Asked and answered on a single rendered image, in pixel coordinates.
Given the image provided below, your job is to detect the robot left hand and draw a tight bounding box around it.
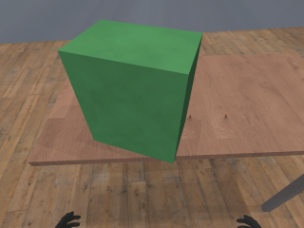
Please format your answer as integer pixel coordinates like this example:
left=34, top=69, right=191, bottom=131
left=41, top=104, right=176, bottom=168
left=55, top=211, right=81, bottom=228

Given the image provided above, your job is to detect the carton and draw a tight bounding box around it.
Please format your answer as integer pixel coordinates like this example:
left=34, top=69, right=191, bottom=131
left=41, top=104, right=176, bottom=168
left=57, top=19, right=203, bottom=163

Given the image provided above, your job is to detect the robot right hand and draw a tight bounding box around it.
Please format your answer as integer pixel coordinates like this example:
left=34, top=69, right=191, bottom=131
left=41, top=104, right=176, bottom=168
left=237, top=215, right=262, bottom=228

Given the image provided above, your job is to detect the table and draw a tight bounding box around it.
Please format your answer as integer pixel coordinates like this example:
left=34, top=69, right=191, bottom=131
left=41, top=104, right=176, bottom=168
left=28, top=53, right=304, bottom=213

